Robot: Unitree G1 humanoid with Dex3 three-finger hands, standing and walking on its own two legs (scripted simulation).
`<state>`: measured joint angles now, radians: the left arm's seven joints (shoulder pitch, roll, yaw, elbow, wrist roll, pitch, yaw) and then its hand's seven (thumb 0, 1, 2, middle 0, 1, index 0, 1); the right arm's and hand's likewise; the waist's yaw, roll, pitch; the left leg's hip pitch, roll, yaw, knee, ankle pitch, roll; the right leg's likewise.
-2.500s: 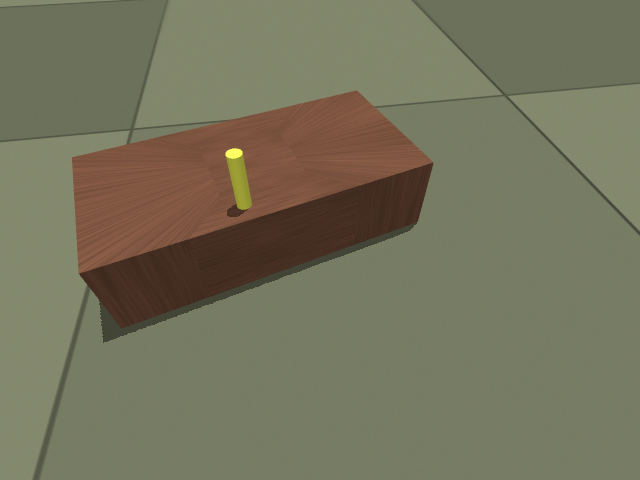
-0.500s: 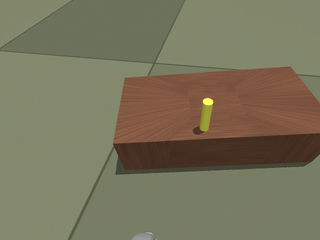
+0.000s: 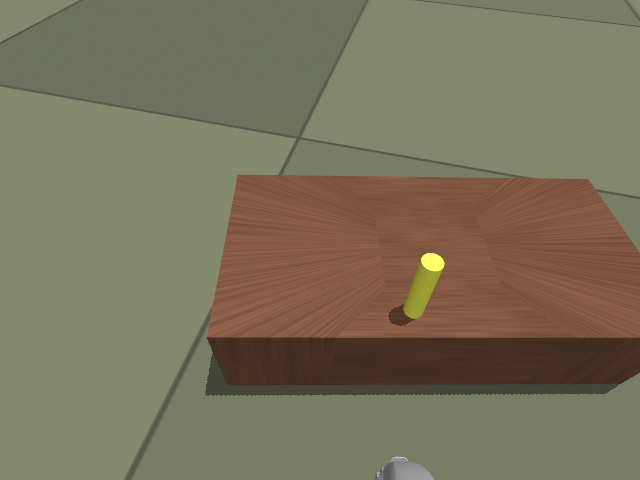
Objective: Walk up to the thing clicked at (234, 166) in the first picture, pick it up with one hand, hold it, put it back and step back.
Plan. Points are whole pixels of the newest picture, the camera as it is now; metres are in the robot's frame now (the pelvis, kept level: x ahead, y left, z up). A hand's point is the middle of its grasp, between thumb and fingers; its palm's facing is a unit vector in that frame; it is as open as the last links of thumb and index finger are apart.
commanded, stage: walk up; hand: right
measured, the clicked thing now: (422, 288) +0.60 -0.25 -0.33
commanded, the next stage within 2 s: stand in 1.66 s
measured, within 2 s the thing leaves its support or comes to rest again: neither
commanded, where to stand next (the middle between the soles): +0.21 -0.03 m, yaw -1 degrees
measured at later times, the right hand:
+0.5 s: hand (522, 459) +0.19 -0.28 -0.16, palm faces -0.02 +0.92 -0.39, open 7.4 cm
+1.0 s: hand (492, 399) +0.27 -0.25 -0.13, palm faces -0.02 +0.94 -0.33, open 7.4 cm
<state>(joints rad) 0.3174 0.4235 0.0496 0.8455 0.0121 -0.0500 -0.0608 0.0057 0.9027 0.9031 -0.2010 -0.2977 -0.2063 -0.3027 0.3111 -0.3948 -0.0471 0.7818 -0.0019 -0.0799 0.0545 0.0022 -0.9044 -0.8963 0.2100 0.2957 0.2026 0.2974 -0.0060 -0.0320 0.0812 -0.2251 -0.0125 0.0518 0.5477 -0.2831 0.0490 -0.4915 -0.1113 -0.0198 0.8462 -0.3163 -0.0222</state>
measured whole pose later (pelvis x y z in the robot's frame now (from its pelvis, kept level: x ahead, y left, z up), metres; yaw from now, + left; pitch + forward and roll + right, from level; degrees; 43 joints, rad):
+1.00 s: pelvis +0.14 -0.01 +0.01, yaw -1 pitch -3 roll -1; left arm 0.12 0.37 0.00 1.14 -0.01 -0.01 -0.02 0.01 0.90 0.90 -0.20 -0.30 -0.21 -0.30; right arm 0.02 -0.35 0.01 1.10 0.01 -0.02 0.02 0.00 -0.91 -0.90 0.21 0.30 0.20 0.30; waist 0.03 0.01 0.07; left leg -0.22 0.03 0.03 0.42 -0.15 0.00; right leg -0.13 -0.03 -0.02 0.39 -0.21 0.03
